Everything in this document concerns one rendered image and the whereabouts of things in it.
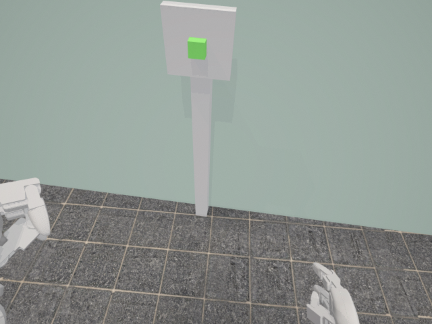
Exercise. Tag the left robot hand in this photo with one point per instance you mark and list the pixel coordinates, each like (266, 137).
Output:
(20, 199)

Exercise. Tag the right robot hand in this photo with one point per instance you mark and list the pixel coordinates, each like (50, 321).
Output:
(338, 307)

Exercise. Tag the button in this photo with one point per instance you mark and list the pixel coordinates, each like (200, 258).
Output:
(197, 48)

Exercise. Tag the panel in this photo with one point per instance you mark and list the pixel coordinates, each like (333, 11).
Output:
(217, 24)

